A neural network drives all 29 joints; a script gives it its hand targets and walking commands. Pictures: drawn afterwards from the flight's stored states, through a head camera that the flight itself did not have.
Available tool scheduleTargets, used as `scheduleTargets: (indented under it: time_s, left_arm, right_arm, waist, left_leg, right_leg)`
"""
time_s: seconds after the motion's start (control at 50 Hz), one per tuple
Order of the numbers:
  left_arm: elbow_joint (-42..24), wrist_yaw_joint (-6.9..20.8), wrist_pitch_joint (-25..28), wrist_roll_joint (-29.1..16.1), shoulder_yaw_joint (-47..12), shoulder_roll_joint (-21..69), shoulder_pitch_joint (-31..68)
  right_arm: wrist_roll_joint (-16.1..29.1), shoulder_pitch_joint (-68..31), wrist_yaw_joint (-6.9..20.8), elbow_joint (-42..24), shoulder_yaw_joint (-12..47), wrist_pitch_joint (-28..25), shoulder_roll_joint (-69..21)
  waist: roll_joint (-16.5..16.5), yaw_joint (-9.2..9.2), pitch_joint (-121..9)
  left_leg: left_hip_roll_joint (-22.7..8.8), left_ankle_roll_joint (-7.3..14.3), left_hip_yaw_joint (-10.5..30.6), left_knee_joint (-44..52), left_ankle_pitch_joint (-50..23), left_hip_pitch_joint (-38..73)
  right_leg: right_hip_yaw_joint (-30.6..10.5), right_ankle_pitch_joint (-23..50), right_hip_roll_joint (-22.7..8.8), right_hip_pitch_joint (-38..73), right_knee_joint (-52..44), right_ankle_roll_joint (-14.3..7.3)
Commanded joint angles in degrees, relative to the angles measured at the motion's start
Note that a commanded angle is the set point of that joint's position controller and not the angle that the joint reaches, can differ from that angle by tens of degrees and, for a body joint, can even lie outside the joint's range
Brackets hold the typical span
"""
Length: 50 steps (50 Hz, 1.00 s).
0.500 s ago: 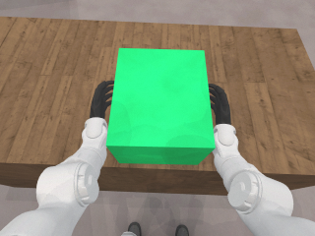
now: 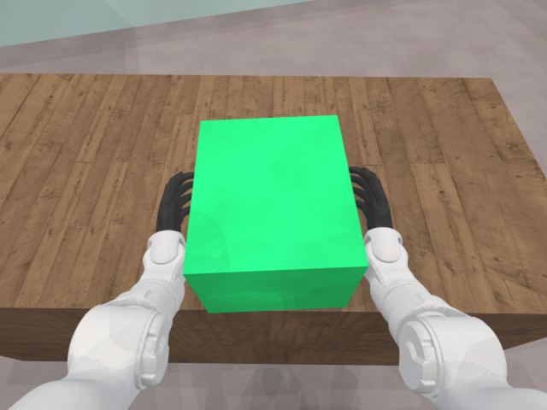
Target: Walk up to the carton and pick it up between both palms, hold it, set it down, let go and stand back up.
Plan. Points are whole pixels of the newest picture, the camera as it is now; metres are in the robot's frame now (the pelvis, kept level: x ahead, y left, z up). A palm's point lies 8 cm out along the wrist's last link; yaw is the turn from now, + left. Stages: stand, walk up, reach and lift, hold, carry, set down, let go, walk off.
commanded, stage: reach and lift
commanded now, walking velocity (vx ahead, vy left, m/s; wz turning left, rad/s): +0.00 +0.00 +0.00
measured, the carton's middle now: (273, 213) +0.43 +0.02 -0.02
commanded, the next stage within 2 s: none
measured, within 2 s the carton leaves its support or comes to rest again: neither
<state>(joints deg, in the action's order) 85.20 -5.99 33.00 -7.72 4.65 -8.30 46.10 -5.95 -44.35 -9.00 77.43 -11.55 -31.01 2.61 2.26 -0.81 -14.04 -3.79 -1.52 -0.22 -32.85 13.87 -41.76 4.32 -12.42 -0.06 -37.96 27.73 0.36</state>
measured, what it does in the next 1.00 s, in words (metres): stands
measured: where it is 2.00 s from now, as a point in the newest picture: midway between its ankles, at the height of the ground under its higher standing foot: outside the picture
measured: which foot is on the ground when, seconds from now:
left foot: down 0.00-1.00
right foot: down 0.00-1.00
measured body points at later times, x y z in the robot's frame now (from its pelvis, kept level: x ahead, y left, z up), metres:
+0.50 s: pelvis -0.02 +0.00 +0.02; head -0.03 +0.01 +0.47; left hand +0.39 +0.18 +0.12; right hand +0.39 -0.15 +0.13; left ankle -0.01 +0.13 -0.73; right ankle -0.02 -0.12 -0.73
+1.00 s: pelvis -0.01 +0.00 +0.02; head -0.03 +0.02 +0.47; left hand +0.37 +0.17 +0.15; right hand +0.37 -0.15 +0.15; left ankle -0.01 +0.13 -0.73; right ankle -0.02 -0.13 -0.73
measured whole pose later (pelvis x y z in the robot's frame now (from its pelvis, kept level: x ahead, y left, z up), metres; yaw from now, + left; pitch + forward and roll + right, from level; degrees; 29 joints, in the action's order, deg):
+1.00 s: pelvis -0.01 +0.00 +0.02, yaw +2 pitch -1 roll -1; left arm 27.0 -5.7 -16.1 6.3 10.5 -2.9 29.8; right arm 10.3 -32.6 -9.4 37.1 -1.2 6.2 4.6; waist -1.1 -3.0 -3.1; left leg -2.2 -1.1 -0.5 -19.2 9.4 -9.0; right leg 4.4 -8.3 -1.0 -5.1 14.3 0.9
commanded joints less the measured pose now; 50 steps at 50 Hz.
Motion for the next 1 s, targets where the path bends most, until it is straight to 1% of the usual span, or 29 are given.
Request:
scheduleTargets:
  time_s: [0.0,0.02,0.06,0.1,0.12,0.16,0.22,0.24,0.28,0.3,0.34,0.42,0.46,0.5,0.52,0.54,0.56,0.58,0.6,0.64,0.74,0.78,0.82,0.88,0.9,0.92,0.94,0.96,0.98]
  left_arm:
    - [-20.50,8.77,2.32,6.67,-14.30,42.95,39.79]
    - [-22.99,8.58,1.87,5.64,-16.41,44.01,39.90]
    - [-26.15,8.42,0.61,6.01,-16.61,44.16,42.19]
    - [-30.01,8.16,-1.30,5.52,-17.44,44.83,41.82]
    - [-27.83,8.57,-2.65,5.76,-15.97,44.28,41.89]
    - [-26.65,9.35,-5.26,6.51,-14.99,43.67,39.74]
    - [-30.37,9.62,-7.95,5.31,-15.98,45.09,40.84]
    - [-30.98,9.59,-8.89,4.63,-15.69,45.59,40.82]
    - [-29.49,9.96,-11.41,5.87,-13.20,44.03,42.90]
    - [-28.27,10.40,-13.20,7.32,-11.08,42.90,41.00]
    - [-29.31,10.88,-15.37,7.88,-9.36,43.10,40.64]
    - [-32.57,10.85,-19.32,8.00,-9.64,44.02,41.76]
    - [-32.67,10.74,-21.47,10.23,-7.32,42.66,42.60]
    - [-35.53,10.78,-24.13,11.47,-6.68,42.89,39.55]
    - [-37.15,10.71,-25.25,11.73,-7.22,42.59,37.93]
    - [-38.31,10.86,-26.29,12.14,-7.21,43.15,37.29]
    - [-40.11,10.83,-26.97,12.13,-7.60,43.17,37.70]
    - [-42.85,10.43,-27.27,11.75,-8.87,44.30,37.29]
    - [-45.24,10.01,-27.54,10.51,-11.40,46.03,39.39]
    - [-44.94,9.40,-29.67,11.41,-11.34,46.79,36.44]
    - [-54.16,8.75,-34.87,10.54,-15.47,47.52,32.28]
    - [-55.89,9.11,-37.87,11.21,-15.95,47.59,29.26]
    - [-57.45,9.94,-41.17,12.30,-15.30,46.48,24.27]
    - [-65.19,10.84,-44.76,11.60,-17.42,46.57,23.02]
    - [-69.01,10.88,-45.36,10.21,-19.91,47.30,23.40]
    - [-71.72,10.59,-46.23,10.03,-21.10,47.14,22.26]
    - [-74.79,10.46,-47.27,9.94,-22.29,47.21,21.54]
    - [-75.68,10.60,-48.45,10.55,-22.45,46.02,21.27]
    - [-75.04,11.02,-49.83,11.81,-21.11,45.17,18.77]
  right_arm:
    - [-4.07,-34.25,9.30,-14.13,20.41,0.72,-43.35]
    - [-2.60,-33.66,9.06,-16.39,22.13,1.70,-43.95]
    - [-1.12,-32.71,8.84,-17.95,23.36,4.39,-44.56]
    - [0.84,-30.41,8.32,-19.60,25.29,7.50,-45.30]
    - [1.46,-31.19,8.15,-20.59,25.18,8.96,-44.90]
    - [2.58,-31.43,7.71,-23.08,26.06,11.73,-44.10]
    - [5.13,-32.41,7.34,-27.94,27.58,14.81,-45.08]
    - [6.36,-33.37,7.38,-30.65,28.91,15.86,-45.32]
    - [5.56,-33.97,7.74,-28.08,26.83,19.03,-44.58]
    - [5.32,-32.57,7.85,-26.62,24.94,20.63,-43.08]
    - [5.60,-34.35,8.22,-29.23,24.51,22.02,-42.82]
    - [6.84,-37.30,8.82,-31.42,22.08,23.38,-40.86]
    - [5.15,-36.42,9.39,-27.97,18.87,24.70,-39.36]
    - [5.57,-34.02,9.69,-26.95,17.93,25.43,-38.86]
    - [6.26,-33.28,9.71,-27.78,17.51,25.43,-38.10]
    - [6.00,-33.18,9.55,-27.77,16.88,25.81,-37.40]
    - [6.29,-33.87,9.74,-28.58,17.65,25.79,-37.81]
    - [7.38,-34.75,9.98,-31.85,18.93,25.23,-38.31]
    - [7.52,-36.97,10.03,-33.48,19.53,24.81,-38.24]
    - [7.75,-36.62,10.26,-34.39,19.96,25.65,-37.21]
    - [10.33,-35.28,9.15,-41.46,24.18,28.06,-36.39]
    - [11.24,-33.78,8.40,-43.04,25.26,29.84,-35.30]
    - [13.27,-32.47,7.51,-46.90,27.14,31.54,-34.61]
    - [16.11,-32.02,6.33,-53.96,31.33,33.39,-35.80]
    - [17.48,-32.61,6.03,-57.97,32.88,33.49,-36.53]
    - [18.82,-31.37,5.87,-59.79,34.80,34.17,-36.37]
    - [19.47,-29.68,5.61,-60.80,35.05,35.01,-36.65]
    - [18.88,-27.66,5.21,-59.61,34.36,36.14,-35.67]
    - [18.40,-26.49,4.97,-60.24,34.02,37.07,-34.77]
  waist:
    - [3.34,-0.32,-39.70]
    - [3.70,-1.62,-39.82]
    - [3.90,-1.40,-36.31]
    - [3.80,-2.54,-34.50]
    - [1.74,-2.40,-31.24]
    - [0.34,-1.81,-27.31]
    - [-0.28,-2.43,-27.19]
    - [-0.79,-1.29,-26.53]
    - [-2.12,-1.98,-21.34]
    - [-2.54,-1.49,-15.95]
    - [-4.50,-0.87,-16.26]
    - [-1.34,-0.66,-16.98]
    - [-1.34,-0.57,-12.65]
    - [-0.85,-0.79,-11.83]
    - [0.75,-0.50,-13.19]
    - [1.33,-1.20,-13.54]
    - [0.69,-0.80,-14.90]
    - [1.85,-0.04,-18.59]
    - [2.41,-0.96,-20.34]
    - [1.56,-0.67,-18.22]
    - [0.55,-1.27,-17.70]
    - [-0.05,-2.08,-14.80]
    - [-1.58,-1.29,-11.52]
    - [-2.50,-1.81,-15.04]
    - [-1.85,-2.48,-16.53]
    - [-1.40,-2.26,-16.21]
    - [-0.30,-3.15,-16.67]
    - [-0.32,-3.91,-13.64]
    - [-0.77,-3.63,-10.79]
  left_leg:
    - [4.91,-3.69,0.47,-2.19,-33.59,21.44]
    - [4.94,-3.86,0.96,-2.23,-33.99,22.41]
    - [5.17,-3.86,1.35,-0.58,-31.01,22.17]
    - [5.18,-3.90,2.09,0.11,-31.79,25.19]
    - [5.43,-3.19,1.90,1.28,-28.00,23.98]
    - [5.42,-2.08,1.89,4.35,-22.79,23.40]
    - [5.31,-1.82,1.91,6.03,-21.78,25.64]
    - [5.50,-1.48,1.84,6.56,-21.00,25.28]
    - [5.26,-0.60,1.71,9.49,-15.04,24.81]
    - [5.36,-0.21,0.98,10.83,-10.89,24.28]
    - [5.17,0.69,0.76,12.28,-10.28,25.80]
    - [5.12,-0.27,0.15,13.26,-12.47,29.94]
    - [4.66,0.00,-0.47,14.64,-8.87,31.91]
    - [4.59,-0.06,-0.31,14.57,-12.40,34.46]
    - [4.52,-0.75,-0.37,14.08,-15.30,36.64]
    - [4.52,-0.97,-0.59,13.68,-16.30,38.28]
    - [4.58,-1.02,-0.61,13.76,-16.87,38.58]
    - [4.79,-1.48,-0.60,13.00,-20.10,39.45]
    - [4.84,-2.11,-0.32,12.25,-22.24,39.44]
    - [4.47,-2.13,0.03,12.41,-21.29,40.96]
    - [5.00,-2.53,0.55,11.67,-27.15,43.42]
    - [5.42,-2.37,0.93,11.85,-25.83,42.90]
    - [6.04,-1.67,0.62,12.75,-25.44,42.52]
    - [6.73,-1.60,1.31,12.05,-27.90,43.10]
    - [6.97,-1.84,1.44,11.69,-28.77,42.88]
    - [6.83,-1.92,1.69,11.65,-30.29,43.65]
    - [6.72,-2.39,1.85,11.25,-32.46,45.67]
    - [6.63,-2.50,1.97,11.35,-30.57,46.06]
    - [6.57,-2.16,1.67,12.16,-28.38,45.73]
  right_leg:
    - [-2.09,37.83,3.54,22.91,3.62,1.25]
    - [-2.18,38.00,3.82,23.63,3.63,1.06]
    - [-2.84,34.71,3.22,24.21,2.37,1.22]
    - [-2.45,34.34,3.44,24.68,1.45,1.06]
    - [-3.02,31.33,3.09,25.77,0.01,1.33]
    - [-3.59,27.29,2.52,28.21,-1.96,1.47]
    - [-3.67,25.24,2.32,28.96,-3.35,1.38]
    - [-4.25,23.58,2.26,30.53,-4.35,1.16]
    - [-4.36,17.79,1.58,30.33,-6.03,0.87]
    - [-4.03,13.32,1.09,29.97,-7.57,1.06]
    - [-4.17,11.37,1.01,31.34,-8.58,0.93]
    - [-3.50,10.73,1.13,31.61,-10.21,0.05]
    - [-3.03,5.29,0.87,29.66,-11.87,-0.46]
    - [-2.50,7.44,1.38,29.77,-12.02,-0.57]
    - [-2.74,9.36,1.23,30.60,-12.28,-0.67]
    - [-2.52,9.30,1.47,30.79,-12.65,-0.77]
    - [-2.64,9.12,1.81,31.32,-12.97,-0.60]
    - [-2.18,11.88,2.03,31.94,-12.39,-0.67]
    - [-2.13,13.76,2.31,31.83,-12.10,-0.68]
    - [-1.98,11.72,2.75,32.22,-12.86,-0.92]
    - [-2.01,16.27,3.40,33.42,-12.70,-0.33]
    - [-2.48,17.28,3.19,34.92,-13.11,0.18]
    - [-2.82,19.15,3.15,36.96,-13.47,0.94]
    - [-2.58,24.58,3.39,40.79,-12.12,2.14]
    - [-3.02,26.89,3.37,41.36,-11.54,2.28]
    - [-2.90,27.84,3.46,40.97,-11.09,2.24]
    - [-2.67,29.85,3.90,41.04,-11.13,2.32]
    - [-2.60,28.37,3.82,40.15,-11.68,2.36]
    - [-2.33,25.90,3.66,39.84,-12.22,2.58]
